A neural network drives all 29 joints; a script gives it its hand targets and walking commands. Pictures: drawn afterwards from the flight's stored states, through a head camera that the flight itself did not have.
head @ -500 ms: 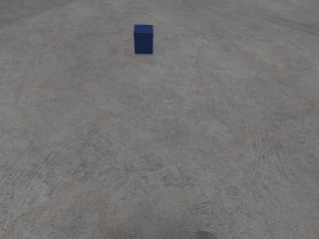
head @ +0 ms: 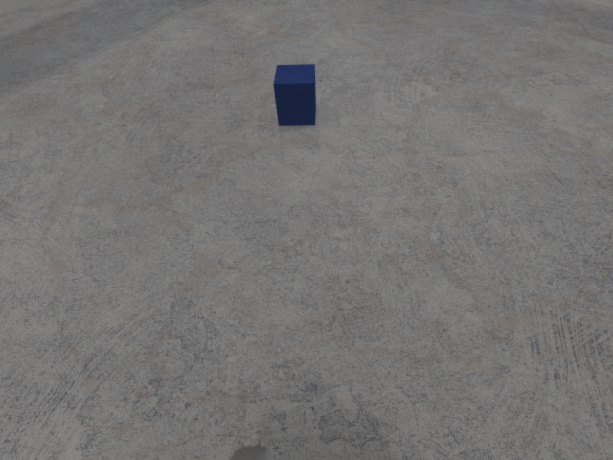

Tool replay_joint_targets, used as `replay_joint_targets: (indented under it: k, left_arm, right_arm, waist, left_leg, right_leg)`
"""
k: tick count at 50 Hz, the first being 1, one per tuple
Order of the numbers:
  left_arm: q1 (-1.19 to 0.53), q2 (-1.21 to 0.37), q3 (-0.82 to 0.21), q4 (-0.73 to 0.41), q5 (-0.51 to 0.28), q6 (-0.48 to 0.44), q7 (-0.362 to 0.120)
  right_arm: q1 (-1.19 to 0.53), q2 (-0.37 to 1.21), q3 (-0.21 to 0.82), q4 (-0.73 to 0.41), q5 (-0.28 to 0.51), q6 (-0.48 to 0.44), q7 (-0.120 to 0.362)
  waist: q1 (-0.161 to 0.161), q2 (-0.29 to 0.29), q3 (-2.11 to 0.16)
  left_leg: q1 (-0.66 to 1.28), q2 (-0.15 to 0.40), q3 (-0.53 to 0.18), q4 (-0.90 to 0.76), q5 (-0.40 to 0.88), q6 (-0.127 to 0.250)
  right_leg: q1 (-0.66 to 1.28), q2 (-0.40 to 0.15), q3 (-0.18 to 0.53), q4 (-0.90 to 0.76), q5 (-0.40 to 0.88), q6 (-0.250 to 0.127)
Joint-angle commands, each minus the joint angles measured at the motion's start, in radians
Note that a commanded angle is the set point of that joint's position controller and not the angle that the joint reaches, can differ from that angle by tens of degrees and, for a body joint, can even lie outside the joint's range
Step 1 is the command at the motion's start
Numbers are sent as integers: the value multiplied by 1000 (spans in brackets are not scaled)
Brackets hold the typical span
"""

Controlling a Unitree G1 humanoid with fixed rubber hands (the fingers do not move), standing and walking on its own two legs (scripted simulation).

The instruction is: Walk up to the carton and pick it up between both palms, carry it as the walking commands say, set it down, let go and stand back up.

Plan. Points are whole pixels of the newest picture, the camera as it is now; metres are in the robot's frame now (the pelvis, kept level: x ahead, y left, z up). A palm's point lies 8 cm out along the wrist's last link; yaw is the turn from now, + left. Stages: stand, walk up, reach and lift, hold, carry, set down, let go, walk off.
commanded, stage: walk up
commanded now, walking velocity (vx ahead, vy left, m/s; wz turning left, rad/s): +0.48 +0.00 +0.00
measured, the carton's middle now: (296, 95) +1.95 +0.17 -0.65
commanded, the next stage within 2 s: none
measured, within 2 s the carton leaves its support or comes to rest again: neither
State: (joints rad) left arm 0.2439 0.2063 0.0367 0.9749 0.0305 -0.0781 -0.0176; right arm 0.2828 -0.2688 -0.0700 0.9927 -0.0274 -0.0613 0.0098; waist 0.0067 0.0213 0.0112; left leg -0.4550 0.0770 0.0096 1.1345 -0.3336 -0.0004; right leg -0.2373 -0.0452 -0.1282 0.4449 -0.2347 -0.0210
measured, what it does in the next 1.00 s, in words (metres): walks ahead: left foot, then right foot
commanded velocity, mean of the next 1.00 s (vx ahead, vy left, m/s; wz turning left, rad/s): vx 0.49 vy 0.03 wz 0.03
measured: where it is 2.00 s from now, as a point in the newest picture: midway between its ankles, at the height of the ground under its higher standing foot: (313, 252)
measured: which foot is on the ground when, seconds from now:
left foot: up 0.00-0.28, down 0.30-0.84, up 0.86-1.00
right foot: down 0.00-0.32, up 0.34-0.82, down 0.84-1.00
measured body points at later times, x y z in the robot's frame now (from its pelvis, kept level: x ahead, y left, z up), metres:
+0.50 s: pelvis +0.26 +0.06 +0.00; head +0.28 +0.06 +0.45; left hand +0.31 +0.32 -0.14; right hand +0.31 -0.20 -0.14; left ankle +0.28 +0.14 -0.74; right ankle +0.22 -0.08 -0.65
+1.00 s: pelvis +0.52 +0.01 -0.01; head +0.54 -0.02 +0.44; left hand +0.57 +0.27 -0.13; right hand +0.54 -0.25 -0.17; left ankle +0.44 +0.14 -0.64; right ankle +0.54 -0.12 -0.74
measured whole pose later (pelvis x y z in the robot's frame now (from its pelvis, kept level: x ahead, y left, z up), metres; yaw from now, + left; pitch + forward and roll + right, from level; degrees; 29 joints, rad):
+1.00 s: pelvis +0.52 +0.01 -0.01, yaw +1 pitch +1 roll +0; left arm 0.23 0.20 0.05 1.02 0.03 -0.07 0.01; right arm 0.32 -0.25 -0.07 1.03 -0.02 -0.05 0.02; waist 0.01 0.06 0.02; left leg -0.45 0.08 0.04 1.20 -0.35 -0.01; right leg -0.28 -0.10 -0.16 0.50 -0.23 0.02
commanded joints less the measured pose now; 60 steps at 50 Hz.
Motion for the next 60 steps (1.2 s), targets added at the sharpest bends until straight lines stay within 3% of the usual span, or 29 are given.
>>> replay_joint_targets:
  k: [1,5,7,9,11,13,14,15,16,17,19,21,23,25,29,32,35,37,39,40,41,42,43,44,46,50,54,58,60]
  left_arm:
    - [87,98,15,9,-12,-26,4]
    - [97,119,19,15,-10,-20,4]
    - [155,128,21,33,-7,-17,6]
    - [221,135,21,56,-15,-11,12]
    - [223,160,27,59,-23,-6,19]
    - [234,167,32,59,-32,1,24]
    - [208,156,33,40,-35,0,24]
    - [211,105,18,3,-45,-7,18]
    - [204,105,11,-3,-41,2,21]
    - [151,134,17,-1,-33,2,21]
    - [37,105,20,-10,-17,3,8]
    - [64,72,16,-5,-10,30,3]
    - [66,44,22,-11,-3,54,-3]
    - [32,33,16,-18,2,70,-13]
    - [-141,52,10,-82,-4,80,-38]
    - [-229,59,10,-104,-11,70,-43]
    - [-247,76,10,-108,-9,57,-36]
    - [-250,72,16,-107,-5,47,-24]
    - [-133,88,34,-72,5,26,-7]
    - [86,160,65,5,13,14,6]
    - [281,287,102,52,20,7,20]
    - [347,341,95,67,11,7,31]
    - [291,322,86,65,6,12,47]
    - [183,243,70,50,7,5,44]
    - [77,153,50,39,-6,-4,40]
    - [43,112,40,40,-9,-10,26]
    - [63,147,48,41,-1,-7,20]
    - [126,199,56,48,0,2,21]
    - [124,209,58,35,-8,6,21]
  right_arm:
    - [-30,-2,-2,-58,-4,29,30]
    - [-202,-18,1,-112,13,37,47]
    - [-254,-9,6,-125,16,33,51]
    - [-283,-14,6,-125,13,22,45]
    - [-256,-22,5,-118,5,14,37]
    - [-71,-77,-10,-49,-5,1,21]
    - [114,-136,-28,-4,-18,-7,7]
    - [266,-244,-51,29,-27,-14,-9]
    - [301,-251,-53,34,-16,-11,-16]
    - [226,-193,-42,20,-9,-12,-18]
    - [87,-103,-15,11,-7,-22,-18]
    - [8,-70,-4,-5,8,-32,-12]
    - [55,-74,-6,4,6,-48,-10]
    - [54,-62,-5,14,10,-55,-9]
    - [57,-51,-2,13,7,-46,-1]
    - [130,-68,-8,23,7,-46,-3]
    - [183,-73,-7,52,10,-30,-5]
    - [231,-71,-6,68,14,-24,-7]
    - [266,-62,-1,89,25,-23,-13]
    - [228,-47,7,61,22,-27,-14]
    - [218,7,28,21,24,-31,-13]
    - [207,-16,16,9,24,-23,-11]
    - [172,-64,-12,5,16,-11,-1]
    - [149,-45,-15,20,13,-13,-1]
    - [132,4,0,12,2,-2,12]
    - [55,34,4,-16,-3,42,43]
    - [-91,30,15,-71,2,50,73]
    - [-182,7,16,-98,8,39,82]
    - [-148,-17,9,-90,8,29,76]
  waist:
    - [6,-157,68]
    - [36,-194,152]
    - [60,-213,144]
    - [73,-167,95]
    - [52,-134,35]
    - [-21,-15,-126]
    - [-99,73,-226]
    - [-139,333,-297]
    - [-150,237,-318]
    - [-125,103,-276]
    - [-73,-1,-127]
    - [-15,-4,17]
    - [-14,-39,64]
    - [1,21,103]
    - [-19,131,170]
    - [-49,111,150]
    - [-59,216,90]
    - [-59,169,73]
    - [5,27,-15]
    - [96,-55,-174]
    - [158,-379,-300]
    - [147,-305,-339]
    - [96,-111,-282]
    - [68,-28,-185]
    - [31,-105,-60]
    - [-6,-230,96]
    - [12,-230,127]
    - [36,-203,96]
    - [18,-149,54]
  left_leg:
    - [-146,44,8,-143,155,-39]
    - [-61,26,64,-423,261,-50]
    - [-27,20,84,-505,262,-38]
    - [-10,10,105,-560,235,-25]
    - [58,-24,134,-624,185,-2]
    - [331,-67,139,-698,176,51]
    - [606,57,-18,-681,280,104]
    - [876,310,-361,-723,451,196]
    - [897,393,-445,-780,456,267]
    - [799,345,-373,-793,388,273]
    - [518,288,-263,-850,312,205]
    - [333,276,-208,-922,266,170]
    - [305,313,-226,-951,354,174]
    - [264,283,-154,-986,278,154]
    - [231,216,-66,-1062,92,108]
    - [321,201,-18,-1029,314,100]
    - [358,134,72,-952,319,104]
    - [380,142,59,-884,427,109]
    - [314,117,96,-642,581,91]
    - [131,87,87,-393,486,59]
    - [-118,-56,111,-20,-92,20]
    - [-199,-40,18,141,-239,27]
    - [-252,-7,-59,235,-170,19]
    - [-245,34,-70,196,-83,17]
    - [-185,59,-57,122,1,-4]
    - [-122,80,-4,-81,141,-34]
    - [-16,62,59,-403,248,-47]
    - [67,42,119,-560,236,-54]
    - [148,27,116,-625,234,-42]
  right_leg:
    - [103,-234,190,-247,333,-80]
    - [13,-185,96,-320,212,-58]
    - [61,-206,85,-299,255,-59]
    - [161,-231,92,-248,351,-74]
    - [226,-232,65,-147,542,-77]
    - [200,-175,11,146,659,-45]
    - [-27,-143,1,384,470,-9]
    - [-336,5,1,699,-151,21]
    - [-418,8,74,827,-329,7]
    - [-413,-39,121,857,-275,-5]
    - [-397,-88,137,811,-162,-15]
    - [-355,-114,133,744,-102,0]
    - [-351,-121,125,705,-29,28]
    - [-351,-127,126,626,46,42]
    - [-335,-114,96,373,187,56]
    - [-310,-80,46,242,224,54]
    - [-217,-50,-6,186,141,43]
    - [-182,-34,-33,146,90,37]
    - [45,-24,-34,17,99,-7]
    - [360,-115,86,40,169,-68]
    - [576,-438,470,-71,273,-152]
    - [595,-551,678,-126,344,-174]
    - [540,-522,638,-94,375,-171]
    - [421,-437,460,-72,416,-147]
    - [211,-351,317,-142,376,-109]
    - [-13,-301,159,-266,148,-73]
    - [-72,-265,50,-297,32,-42]
    - [-21,-297,76,-271,8,-54]
    - [8,-283,55,-189,38,-39]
